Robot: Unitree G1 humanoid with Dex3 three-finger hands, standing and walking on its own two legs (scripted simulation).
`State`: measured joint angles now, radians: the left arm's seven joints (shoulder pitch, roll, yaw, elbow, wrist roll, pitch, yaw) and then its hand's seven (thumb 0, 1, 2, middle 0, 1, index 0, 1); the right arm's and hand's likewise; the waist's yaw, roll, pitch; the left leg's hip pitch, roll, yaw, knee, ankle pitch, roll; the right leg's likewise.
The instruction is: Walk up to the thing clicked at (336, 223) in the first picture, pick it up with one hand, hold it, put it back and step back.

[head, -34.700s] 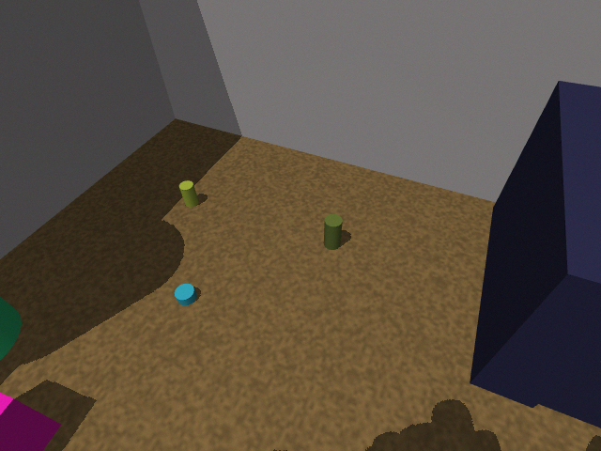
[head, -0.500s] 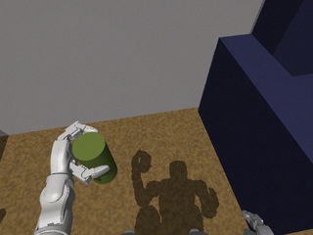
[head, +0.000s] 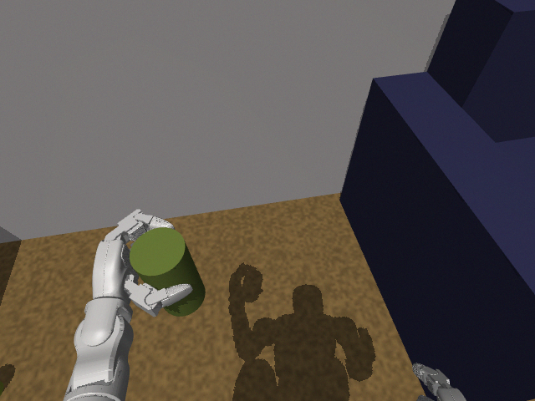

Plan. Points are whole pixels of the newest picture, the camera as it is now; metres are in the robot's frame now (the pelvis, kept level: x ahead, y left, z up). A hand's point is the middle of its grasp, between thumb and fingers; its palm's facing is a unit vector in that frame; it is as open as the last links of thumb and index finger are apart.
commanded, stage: hold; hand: left
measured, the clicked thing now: (172, 275) +0.32 +0.16 +0.01
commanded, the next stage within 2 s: none
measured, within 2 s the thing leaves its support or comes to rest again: neither
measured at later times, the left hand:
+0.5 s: hand (159, 262) +0.32 +0.17 +0.05, palm faces +0.04 -1.00 +0.00, open 10.7 cm
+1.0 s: hand (158, 257) +0.33 +0.17 +0.06, palm faces +0.04 -1.00 +0.01, open 10.7 cm
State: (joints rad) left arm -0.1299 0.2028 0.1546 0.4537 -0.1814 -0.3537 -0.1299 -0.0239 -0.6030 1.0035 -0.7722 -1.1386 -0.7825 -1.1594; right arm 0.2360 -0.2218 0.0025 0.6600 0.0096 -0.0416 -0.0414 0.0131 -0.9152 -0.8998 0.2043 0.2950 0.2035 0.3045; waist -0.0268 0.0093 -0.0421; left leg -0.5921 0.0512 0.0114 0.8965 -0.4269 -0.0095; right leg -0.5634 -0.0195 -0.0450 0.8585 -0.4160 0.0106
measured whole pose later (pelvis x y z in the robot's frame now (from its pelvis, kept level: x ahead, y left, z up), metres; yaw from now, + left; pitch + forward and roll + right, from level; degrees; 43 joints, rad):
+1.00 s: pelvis +0.00 +0.00 +0.01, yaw +0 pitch +5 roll -1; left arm -0.14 0.19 0.14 0.49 -0.18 -0.37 -0.13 -0.02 -0.60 1.00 -0.77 -1.14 -0.78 -1.16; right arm 0.23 -0.22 0.00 0.68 0.01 -0.06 -0.03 0.01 -0.92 -0.90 0.20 0.30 0.20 0.30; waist -0.02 0.01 -0.03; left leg -0.52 0.04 0.01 0.83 -0.40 -0.01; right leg -0.49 -0.02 -0.04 0.79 -0.39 0.01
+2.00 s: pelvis +0.00 +0.00 +0.01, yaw +0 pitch +5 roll -1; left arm -0.15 0.20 0.13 0.49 -0.17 -0.38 -0.13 -0.02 -0.60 1.00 -0.77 -1.14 -0.78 -1.16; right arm 0.24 -0.22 0.00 0.67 0.01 -0.05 -0.03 0.01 -0.92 -0.90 0.20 0.30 0.20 0.30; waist -0.02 0.01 -0.02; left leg -0.52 0.04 0.02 0.83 -0.39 -0.01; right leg -0.49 -0.02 -0.04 0.79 -0.38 0.01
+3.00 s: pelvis -0.03 +0.00 -0.14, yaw -1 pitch +28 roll -3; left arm -0.47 0.28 0.29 0.94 -0.14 -0.73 -0.16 -0.02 -0.59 1.00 -0.76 -1.14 -0.77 -1.16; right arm 0.18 -0.26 -0.01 0.68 -0.06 -0.07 0.04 0.01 -0.91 -0.90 0.20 0.29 0.20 0.30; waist -0.09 -0.01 -0.18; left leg -1.43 0.05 -0.03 1.57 -0.63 -0.01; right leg -1.39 -0.03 -0.05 1.53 -0.63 0.01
